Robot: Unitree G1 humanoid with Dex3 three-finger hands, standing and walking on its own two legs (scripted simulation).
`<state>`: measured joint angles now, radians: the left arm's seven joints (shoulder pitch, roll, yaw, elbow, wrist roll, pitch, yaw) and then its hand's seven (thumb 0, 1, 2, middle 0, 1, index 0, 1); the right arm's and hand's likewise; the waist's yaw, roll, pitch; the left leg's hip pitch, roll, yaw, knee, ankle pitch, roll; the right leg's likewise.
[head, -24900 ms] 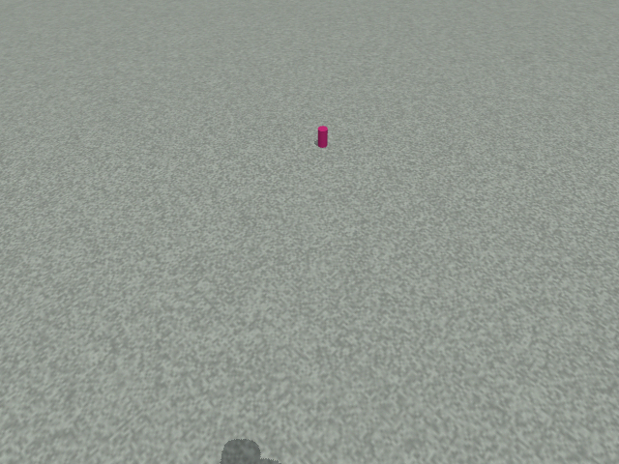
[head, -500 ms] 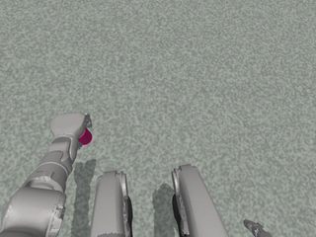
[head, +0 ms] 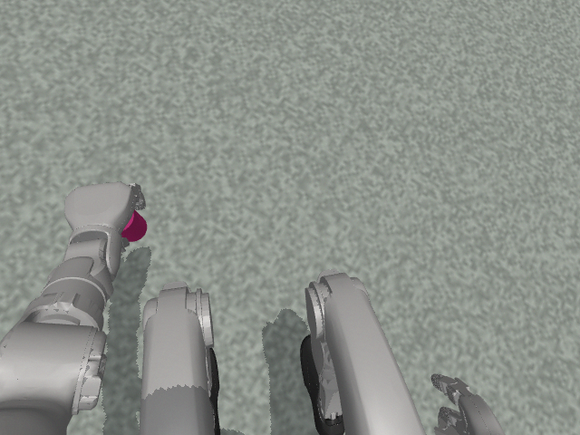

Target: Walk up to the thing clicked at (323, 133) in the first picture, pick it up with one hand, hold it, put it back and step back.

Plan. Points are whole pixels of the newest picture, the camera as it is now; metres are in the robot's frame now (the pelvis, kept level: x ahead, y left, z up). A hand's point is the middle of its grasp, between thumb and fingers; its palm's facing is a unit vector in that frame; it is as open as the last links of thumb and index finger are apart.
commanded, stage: crouch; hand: left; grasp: from above
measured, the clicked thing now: (124, 222) +0.43 +0.24 -0.22
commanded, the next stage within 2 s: lower in 0.48 s
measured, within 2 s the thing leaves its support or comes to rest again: rests again in 1.50 s
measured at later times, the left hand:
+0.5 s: hand (124, 232) +0.42 +0.24 -0.22, palm faces -0.46 -0.06 -0.89, open 7.7 cm
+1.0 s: hand (136, 238) +0.42 +0.24 -0.28, palm faces -0.46 -0.07 -0.89, open 7.7 cm
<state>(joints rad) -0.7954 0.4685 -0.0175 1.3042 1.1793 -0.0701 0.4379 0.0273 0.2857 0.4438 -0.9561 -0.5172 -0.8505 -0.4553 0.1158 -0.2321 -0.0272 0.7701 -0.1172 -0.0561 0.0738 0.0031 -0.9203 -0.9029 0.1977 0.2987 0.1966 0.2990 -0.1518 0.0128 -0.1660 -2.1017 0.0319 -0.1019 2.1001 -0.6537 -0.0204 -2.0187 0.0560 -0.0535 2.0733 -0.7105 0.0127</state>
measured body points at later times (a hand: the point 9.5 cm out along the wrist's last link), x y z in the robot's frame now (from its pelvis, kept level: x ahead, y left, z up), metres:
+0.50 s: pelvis -0.01 +0.00 -0.05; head +0.21 +0.04 +0.34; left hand +0.44 +0.24 -0.17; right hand +0.05 -0.27 -0.18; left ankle +0.08 +0.13 -0.39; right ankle +0.08 -0.12 -0.39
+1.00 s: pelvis -0.01 +0.00 -0.09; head +0.22 +0.05 +0.29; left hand +0.44 +0.24 -0.23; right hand +0.04 -0.28 -0.21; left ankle +0.08 +0.13 -0.39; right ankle +0.08 -0.12 -0.39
